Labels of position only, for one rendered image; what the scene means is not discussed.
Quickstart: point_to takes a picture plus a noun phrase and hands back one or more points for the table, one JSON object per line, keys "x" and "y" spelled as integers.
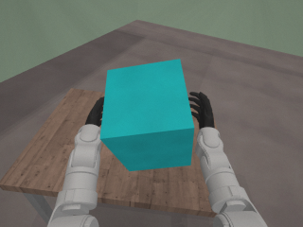
{"x": 40, "y": 169}

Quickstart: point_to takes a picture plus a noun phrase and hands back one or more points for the robot right upper arm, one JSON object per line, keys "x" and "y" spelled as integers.
{"x": 238, "y": 219}

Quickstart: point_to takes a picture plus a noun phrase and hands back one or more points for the robot left upper arm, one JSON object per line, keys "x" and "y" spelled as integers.
{"x": 75, "y": 221}

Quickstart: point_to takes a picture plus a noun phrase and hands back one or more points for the robot right hand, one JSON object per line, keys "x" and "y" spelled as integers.
{"x": 205, "y": 115}

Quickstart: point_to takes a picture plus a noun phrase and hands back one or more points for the robot left hand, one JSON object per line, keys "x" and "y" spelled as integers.
{"x": 95, "y": 115}

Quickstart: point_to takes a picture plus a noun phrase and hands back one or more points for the robot right forearm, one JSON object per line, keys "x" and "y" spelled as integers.
{"x": 225, "y": 193}

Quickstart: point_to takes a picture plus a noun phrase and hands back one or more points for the carton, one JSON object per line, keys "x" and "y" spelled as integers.
{"x": 146, "y": 119}

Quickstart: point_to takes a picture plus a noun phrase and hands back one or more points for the robot left forearm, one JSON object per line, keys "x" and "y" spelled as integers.
{"x": 79, "y": 191}

